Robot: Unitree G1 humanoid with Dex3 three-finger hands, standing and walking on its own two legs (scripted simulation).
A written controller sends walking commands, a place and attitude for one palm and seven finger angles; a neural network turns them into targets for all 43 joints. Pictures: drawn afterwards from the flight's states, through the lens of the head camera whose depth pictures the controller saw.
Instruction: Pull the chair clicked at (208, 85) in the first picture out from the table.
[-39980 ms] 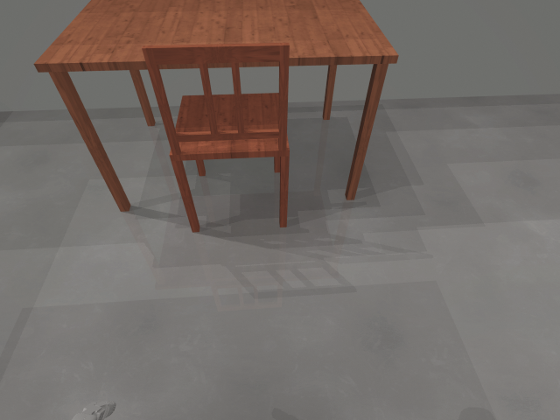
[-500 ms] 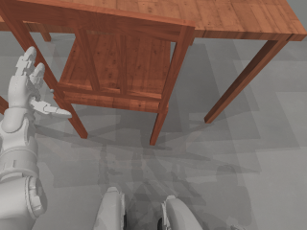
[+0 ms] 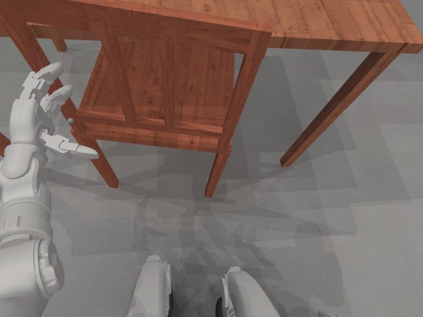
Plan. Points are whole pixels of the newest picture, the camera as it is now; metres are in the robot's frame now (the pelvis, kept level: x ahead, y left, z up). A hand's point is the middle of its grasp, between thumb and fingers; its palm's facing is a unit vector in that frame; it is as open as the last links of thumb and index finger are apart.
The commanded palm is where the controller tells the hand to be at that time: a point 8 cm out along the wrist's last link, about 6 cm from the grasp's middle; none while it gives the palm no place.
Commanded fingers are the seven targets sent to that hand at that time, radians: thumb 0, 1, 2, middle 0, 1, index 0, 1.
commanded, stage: hook a spindle and tug to test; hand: left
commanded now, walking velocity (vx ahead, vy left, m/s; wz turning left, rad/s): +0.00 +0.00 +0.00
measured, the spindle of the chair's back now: (121, 83) +0.56 +0.17 +0.02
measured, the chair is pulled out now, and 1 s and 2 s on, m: -0.05 -0.05 -0.05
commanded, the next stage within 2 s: open the thumb and straighten the fingers in 1.20 s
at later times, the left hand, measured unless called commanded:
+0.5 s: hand (77, 120) +0.46 +0.24 +0.03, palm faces +0.07 -1.00 -0.03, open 6.8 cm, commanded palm +0.44 +0.27 +0.03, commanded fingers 0.00 0.90 0.90 -0.50 -1.45 -0.50 -1.45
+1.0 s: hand (70, 134) +0.43 +0.24 +0.03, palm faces +0.07 -1.00 -0.04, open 4.4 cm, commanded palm +0.41 +0.28 +0.03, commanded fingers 0.00 0.90 0.90 -0.50 -1.45 -0.50 -1.45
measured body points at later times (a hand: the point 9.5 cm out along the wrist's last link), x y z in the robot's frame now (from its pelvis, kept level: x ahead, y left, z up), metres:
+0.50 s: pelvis +0.01 +0.00 +0.00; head +0.14 +0.03 +0.43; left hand +0.45 +0.29 +0.03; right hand +0.06 -0.27 -0.11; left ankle +0.06 +0.10 -0.61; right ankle -0.01 -0.13 -0.61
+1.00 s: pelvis +0.00 -0.01 +0.01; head +0.13 +0.03 +0.44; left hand +0.42 +0.29 +0.04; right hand +0.08 -0.27 -0.11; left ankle +0.06 +0.10 -0.61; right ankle -0.01 -0.13 -0.61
